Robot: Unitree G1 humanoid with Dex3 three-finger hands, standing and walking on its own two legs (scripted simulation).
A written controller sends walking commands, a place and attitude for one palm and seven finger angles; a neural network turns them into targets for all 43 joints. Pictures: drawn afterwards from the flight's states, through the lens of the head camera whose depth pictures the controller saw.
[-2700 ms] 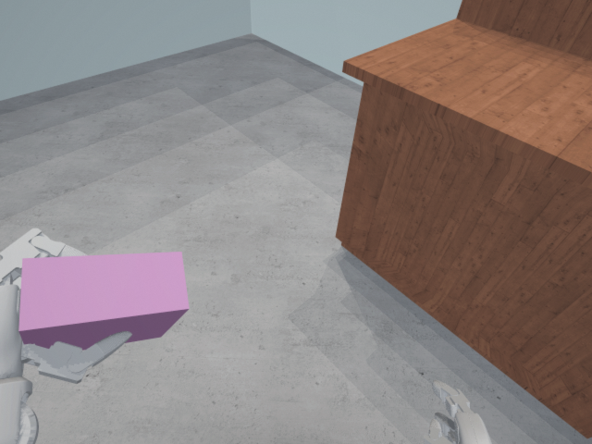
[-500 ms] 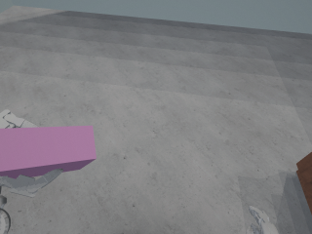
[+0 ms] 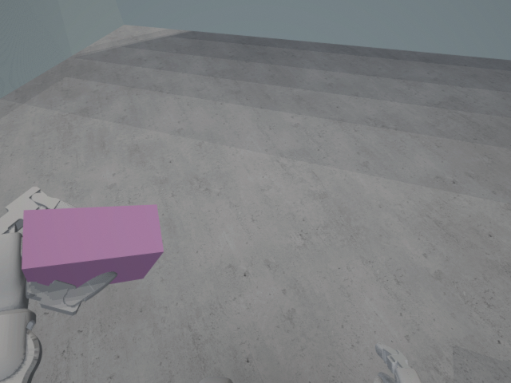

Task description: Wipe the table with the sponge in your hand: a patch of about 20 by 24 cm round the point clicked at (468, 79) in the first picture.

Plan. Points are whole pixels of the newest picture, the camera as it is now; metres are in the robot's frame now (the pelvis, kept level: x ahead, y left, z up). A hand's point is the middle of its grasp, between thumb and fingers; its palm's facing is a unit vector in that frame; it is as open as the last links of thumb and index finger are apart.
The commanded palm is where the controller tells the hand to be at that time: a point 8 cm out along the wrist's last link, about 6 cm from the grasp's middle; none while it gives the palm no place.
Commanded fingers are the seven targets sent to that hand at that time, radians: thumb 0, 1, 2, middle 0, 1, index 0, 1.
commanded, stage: walk around to get in front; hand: left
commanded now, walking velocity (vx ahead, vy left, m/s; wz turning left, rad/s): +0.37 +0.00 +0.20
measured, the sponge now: (114, 248) +0.24 +0.20 +0.15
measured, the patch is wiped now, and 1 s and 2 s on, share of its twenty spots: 0.00 0.00 0.00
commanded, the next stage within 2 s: turn to face it in 1.94 s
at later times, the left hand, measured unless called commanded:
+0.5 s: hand (101, 165) +0.35 +0.26 +0.18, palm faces +0.46 -0.81 -0.37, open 10.0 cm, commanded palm +0.28 +0.30 +0.20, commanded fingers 0.00 0.10 1.30 -1.20 -1.60 -1.20 -1.60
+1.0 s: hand (162, 117) +0.46 +0.20 +0.20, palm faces +0.46 -0.76 -0.46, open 10.0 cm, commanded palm +0.39 +0.25 +0.20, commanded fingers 0.00 0.10 1.30 -1.20 -1.60 -1.20 -1.60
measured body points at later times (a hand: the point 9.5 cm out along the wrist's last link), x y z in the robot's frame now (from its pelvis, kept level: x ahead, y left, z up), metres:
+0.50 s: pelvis +0.13 +0.01 +0.01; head +0.15 +0.02 +0.46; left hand +0.32 +0.30 +0.20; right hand +0.31 -0.20 -0.08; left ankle +0.15 +0.12 -0.72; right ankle +0.11 -0.12 -0.64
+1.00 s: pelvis +0.27 -0.05 +0.02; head +0.31 -0.06 +0.47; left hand +0.43 +0.24 +0.22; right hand +0.47 -0.30 -0.07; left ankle +0.31 +0.10 -0.64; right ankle +0.28 -0.13 -0.72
